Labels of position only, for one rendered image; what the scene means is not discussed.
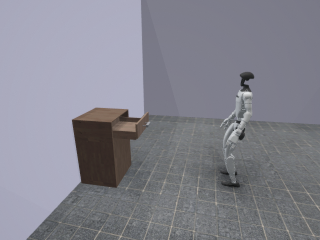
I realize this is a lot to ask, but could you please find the robot left forearm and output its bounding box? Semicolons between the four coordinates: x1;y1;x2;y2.
234;112;251;136

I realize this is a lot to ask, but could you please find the handle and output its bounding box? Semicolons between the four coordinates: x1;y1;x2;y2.
142;122;151;128

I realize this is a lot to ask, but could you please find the left robot hand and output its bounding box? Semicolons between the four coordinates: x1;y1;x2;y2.
224;134;239;151

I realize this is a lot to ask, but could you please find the right robot hand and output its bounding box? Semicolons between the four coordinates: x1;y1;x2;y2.
220;118;232;130

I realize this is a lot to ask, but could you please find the robot right forearm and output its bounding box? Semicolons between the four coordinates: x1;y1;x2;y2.
228;110;236;121

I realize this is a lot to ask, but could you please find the drawer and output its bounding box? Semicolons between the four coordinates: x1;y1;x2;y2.
112;112;149;140

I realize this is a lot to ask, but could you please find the cabinet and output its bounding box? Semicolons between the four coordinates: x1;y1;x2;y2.
72;107;132;188

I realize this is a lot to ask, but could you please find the robot left shin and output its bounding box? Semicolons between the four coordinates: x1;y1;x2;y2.
224;156;236;184

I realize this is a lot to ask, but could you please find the humanoid robot torso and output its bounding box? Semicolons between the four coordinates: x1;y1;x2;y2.
233;89;253;133

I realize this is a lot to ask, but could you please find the left robot upper arm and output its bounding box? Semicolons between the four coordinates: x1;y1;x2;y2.
242;92;252;117

